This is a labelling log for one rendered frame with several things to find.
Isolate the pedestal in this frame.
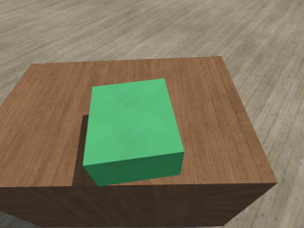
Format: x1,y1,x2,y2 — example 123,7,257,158
0,56,277,228

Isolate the carton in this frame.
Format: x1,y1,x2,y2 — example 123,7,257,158
83,78,184,187

